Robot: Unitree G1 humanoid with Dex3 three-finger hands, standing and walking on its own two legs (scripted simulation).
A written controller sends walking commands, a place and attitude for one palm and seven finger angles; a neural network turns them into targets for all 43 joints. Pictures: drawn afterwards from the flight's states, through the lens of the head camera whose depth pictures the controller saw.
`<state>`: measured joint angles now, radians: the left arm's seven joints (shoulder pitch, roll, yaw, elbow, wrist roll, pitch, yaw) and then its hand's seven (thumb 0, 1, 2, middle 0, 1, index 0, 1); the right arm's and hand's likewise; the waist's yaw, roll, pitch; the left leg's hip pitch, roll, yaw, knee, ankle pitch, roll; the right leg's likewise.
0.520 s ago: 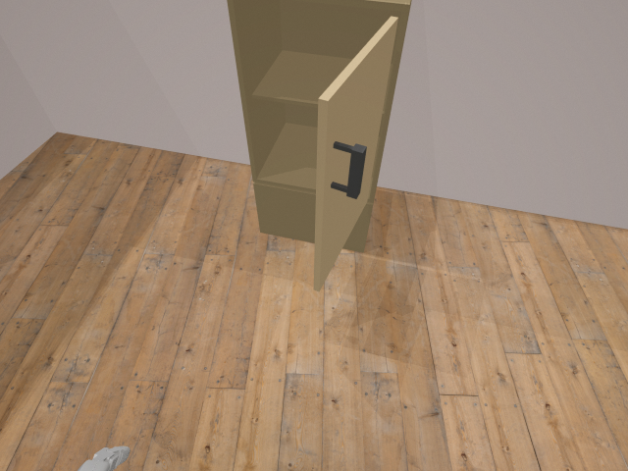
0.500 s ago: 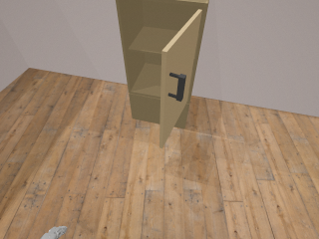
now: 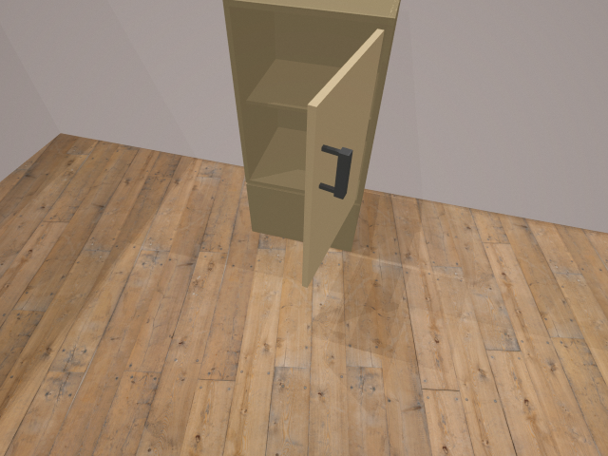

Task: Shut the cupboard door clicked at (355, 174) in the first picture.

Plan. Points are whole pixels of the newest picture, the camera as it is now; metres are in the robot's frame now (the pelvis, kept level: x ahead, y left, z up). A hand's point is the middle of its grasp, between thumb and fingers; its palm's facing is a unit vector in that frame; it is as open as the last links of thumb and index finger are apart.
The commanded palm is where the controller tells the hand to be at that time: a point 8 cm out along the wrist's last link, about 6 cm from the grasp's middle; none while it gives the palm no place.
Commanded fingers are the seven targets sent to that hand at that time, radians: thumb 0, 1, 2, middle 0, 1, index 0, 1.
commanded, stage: stand and wait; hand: left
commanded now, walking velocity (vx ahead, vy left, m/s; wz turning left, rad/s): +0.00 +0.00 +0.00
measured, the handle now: (333, 171) +0.68 -0.02 -0.04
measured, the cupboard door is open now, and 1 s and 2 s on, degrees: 79 79 79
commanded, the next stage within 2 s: look at it before walking up in 0.44 s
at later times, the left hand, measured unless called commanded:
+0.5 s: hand out of the picture +0.06 +0.23 -0.15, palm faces -0.03 -0.94 -0.33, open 7.4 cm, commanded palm none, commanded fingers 0.00 0.90 0.90 -0.20 -0.30 -0.20 -0.30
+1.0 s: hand out of the picture +0.05 +0.23 -0.15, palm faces -0.03 -0.94 -0.33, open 7.4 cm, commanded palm none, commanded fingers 0.00 0.90 0.90 -0.20 -0.30 -0.20 -0.30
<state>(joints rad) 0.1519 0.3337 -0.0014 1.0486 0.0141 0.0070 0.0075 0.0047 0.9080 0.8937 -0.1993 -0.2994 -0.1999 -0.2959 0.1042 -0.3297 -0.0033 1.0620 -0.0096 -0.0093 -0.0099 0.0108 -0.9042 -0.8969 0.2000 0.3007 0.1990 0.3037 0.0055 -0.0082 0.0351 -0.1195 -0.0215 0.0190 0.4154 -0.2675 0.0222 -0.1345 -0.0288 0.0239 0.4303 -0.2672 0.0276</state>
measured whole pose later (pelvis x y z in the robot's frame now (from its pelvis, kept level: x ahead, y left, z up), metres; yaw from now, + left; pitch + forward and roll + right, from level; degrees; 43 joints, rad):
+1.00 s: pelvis -0.02 -0.01 +0.00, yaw +0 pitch -2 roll +0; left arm 0.14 0.33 0.00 1.10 0.02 -0.01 0.00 0.00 0.91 0.89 -0.20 -0.30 -0.20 -0.30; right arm 0.12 -0.33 0.00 1.13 -0.01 -0.01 0.00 0.01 -0.91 -0.90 0.20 0.30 0.20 0.30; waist 0.00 0.00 0.03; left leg -0.12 0.00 0.02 0.35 -0.20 0.00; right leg -0.14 -0.01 0.02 0.36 -0.20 0.01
